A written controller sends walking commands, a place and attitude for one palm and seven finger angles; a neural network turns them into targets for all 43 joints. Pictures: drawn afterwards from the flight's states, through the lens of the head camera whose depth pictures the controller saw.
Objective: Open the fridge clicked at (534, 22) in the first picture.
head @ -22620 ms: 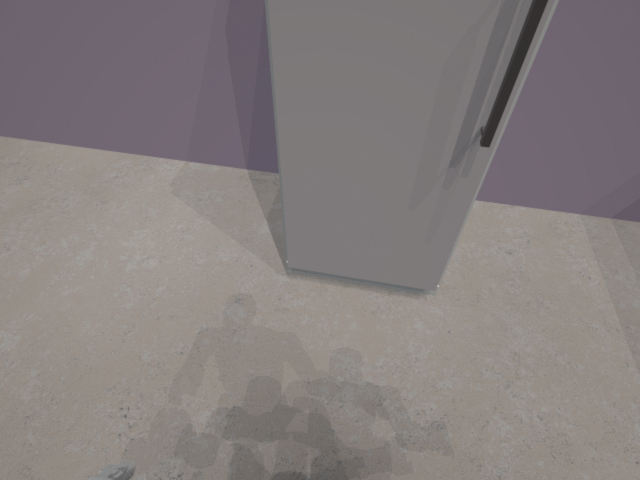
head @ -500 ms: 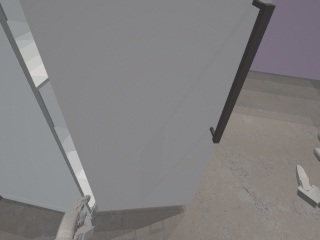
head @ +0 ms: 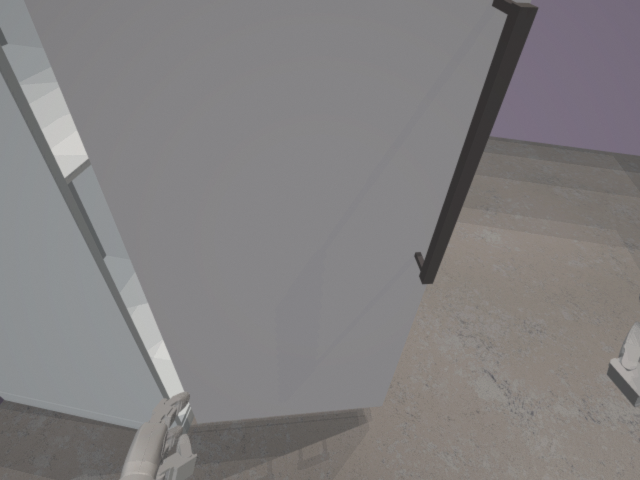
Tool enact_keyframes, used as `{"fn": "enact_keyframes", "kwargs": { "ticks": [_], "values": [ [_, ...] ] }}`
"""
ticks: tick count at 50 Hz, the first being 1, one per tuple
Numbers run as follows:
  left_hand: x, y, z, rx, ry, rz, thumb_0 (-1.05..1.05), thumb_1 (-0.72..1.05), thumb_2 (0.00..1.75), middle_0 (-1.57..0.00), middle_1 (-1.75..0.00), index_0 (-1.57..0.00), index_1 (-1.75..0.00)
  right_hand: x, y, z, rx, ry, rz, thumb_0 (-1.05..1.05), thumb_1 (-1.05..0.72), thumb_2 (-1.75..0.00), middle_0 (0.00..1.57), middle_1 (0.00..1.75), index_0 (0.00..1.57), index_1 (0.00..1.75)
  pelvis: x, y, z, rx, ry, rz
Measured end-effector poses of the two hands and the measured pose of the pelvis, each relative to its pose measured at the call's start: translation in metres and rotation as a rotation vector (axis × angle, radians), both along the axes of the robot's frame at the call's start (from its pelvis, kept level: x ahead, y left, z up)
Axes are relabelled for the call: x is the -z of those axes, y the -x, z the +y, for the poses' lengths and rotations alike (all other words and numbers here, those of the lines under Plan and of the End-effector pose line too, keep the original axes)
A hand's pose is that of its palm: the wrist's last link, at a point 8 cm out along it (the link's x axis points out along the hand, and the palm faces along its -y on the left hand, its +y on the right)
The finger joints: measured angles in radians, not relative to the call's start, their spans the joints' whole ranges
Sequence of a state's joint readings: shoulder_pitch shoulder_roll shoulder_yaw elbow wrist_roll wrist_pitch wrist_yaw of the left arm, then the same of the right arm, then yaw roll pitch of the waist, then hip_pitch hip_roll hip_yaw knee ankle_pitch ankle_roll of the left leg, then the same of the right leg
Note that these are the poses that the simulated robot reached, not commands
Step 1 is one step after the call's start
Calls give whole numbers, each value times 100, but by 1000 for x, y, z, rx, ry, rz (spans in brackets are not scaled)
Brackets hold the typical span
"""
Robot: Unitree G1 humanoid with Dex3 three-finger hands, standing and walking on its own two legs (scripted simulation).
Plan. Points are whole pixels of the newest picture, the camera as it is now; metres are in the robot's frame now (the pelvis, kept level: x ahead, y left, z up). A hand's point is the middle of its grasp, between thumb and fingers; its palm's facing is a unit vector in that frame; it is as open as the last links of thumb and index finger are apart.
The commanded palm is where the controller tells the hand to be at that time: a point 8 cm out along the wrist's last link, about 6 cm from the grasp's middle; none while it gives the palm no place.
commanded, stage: step back with the hand held close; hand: right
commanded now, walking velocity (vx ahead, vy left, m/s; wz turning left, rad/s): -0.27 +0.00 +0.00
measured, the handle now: (456, 170) +0.48 -0.20 +0.18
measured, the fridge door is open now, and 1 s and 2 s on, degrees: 73 73 73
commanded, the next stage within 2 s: stop stepping back and stand still in 1.36 s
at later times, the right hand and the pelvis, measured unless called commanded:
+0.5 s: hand out of the picture +0.14 -0.29 +0.16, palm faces +0.45 +0.77 -0.46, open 7.4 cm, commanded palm +0.08 -0.32 +0.17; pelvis -0.06 -0.02 -0.01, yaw +0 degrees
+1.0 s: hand out of the picture +0.07 -0.29 +0.16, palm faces +0.46 +0.76 -0.45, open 7.4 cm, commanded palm +0.00 -0.33 +0.17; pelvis -0.12 -0.02 -0.01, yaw -3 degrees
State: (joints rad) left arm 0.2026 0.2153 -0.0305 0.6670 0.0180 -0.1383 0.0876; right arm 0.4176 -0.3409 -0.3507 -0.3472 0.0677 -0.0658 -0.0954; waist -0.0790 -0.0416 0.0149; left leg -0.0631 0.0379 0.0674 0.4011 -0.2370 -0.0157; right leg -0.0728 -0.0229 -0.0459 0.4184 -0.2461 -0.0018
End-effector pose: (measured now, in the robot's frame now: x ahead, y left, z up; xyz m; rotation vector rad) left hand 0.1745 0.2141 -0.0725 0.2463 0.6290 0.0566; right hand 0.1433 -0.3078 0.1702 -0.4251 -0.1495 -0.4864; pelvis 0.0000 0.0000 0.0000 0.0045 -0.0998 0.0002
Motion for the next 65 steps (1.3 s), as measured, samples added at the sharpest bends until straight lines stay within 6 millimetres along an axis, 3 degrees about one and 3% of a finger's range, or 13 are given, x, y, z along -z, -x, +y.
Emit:
{"fn": "enact_keyframes", "kwargs": {
  "ticks": [12, 23, 31, 40, 44, 48, 54, 61, 65],
  "values": [
    [-2, 17, 10, -82, -34, 57, 2, 90, 90, -21, -30, -20, -30, -3, 0, -1, -87, 94, 8, 2, -89, -90, 21, 30, 21, 30, 3, 16, -12, 1, -10, 84],
    [-2, 54, 0, -96, -42, 53, 2, 91, 90, -20, -30, -20, -30, -6, 38, -17, -80, 151, -29, 2, -89, -90, 21, 31, 21, 30, 9, 51, -21, 0, -9, 83],
    [6, 86, -4, -62, -51, 60, 2, 90, 90, -21, -30, -20, -30, 2, 71, -18, -51, 143, -88, 2, -89, -90, 21, 30, 21, 30, 16, 76, -20, 18, -29, 85],
    [7, 122, -7, -79, -80, 87, 2, 90, 90, -21, -30, -20, -30, -4, 87, -26, -77, 176, -145, 2, -89, -90, 21, 31, 21, 30, 16, 96, -25, 60, -66, 82],
    [8, 124, -10, -44, -69, 83, 2, 90, 90, -21, -30, -20, -30, -10, 104, -31, -54, 237, -142, 2, -89, -90, 21, 31, 21, 30, 17, 100, -19, 84, -59, 121],
    [11, 120, -11, -13, -63, 87, 2, 90, 90, -21, -30, -20, -30, -4, 116, -26, -59, 205, -113, 2, -89, -90, 21, 30, 21, 30, 16, 116, -18, 59, -58, 125],
    [-1, 121, -14, -32, -67, 34, 2, 90, 90, -21, -30, -20, -30, -1, 130, -18, -131, 169, -108, 2, -89, -90, 21, 31, 21, 30, 15, 132, -23, 56, -70, 100],
    [-13, 138, -25, -50, -113, -2, 2, 90, 90, -21, -30, -20, -30, -7, 147, -46, -129, 204, -182, 2, -88, -90, 21, 31, 22, 30, 17, 148, -42, 60, -96, 82],
    [-18, 155, -37, -32, -98, 17, 2, 91, 90, -20, -30, -20, -30, -14, 159, -62, -90, 195, -184, 2, -88, -90, 21, 31, 22, 30, 7, 163, -46, 71, -120, 97]
  ]
}}
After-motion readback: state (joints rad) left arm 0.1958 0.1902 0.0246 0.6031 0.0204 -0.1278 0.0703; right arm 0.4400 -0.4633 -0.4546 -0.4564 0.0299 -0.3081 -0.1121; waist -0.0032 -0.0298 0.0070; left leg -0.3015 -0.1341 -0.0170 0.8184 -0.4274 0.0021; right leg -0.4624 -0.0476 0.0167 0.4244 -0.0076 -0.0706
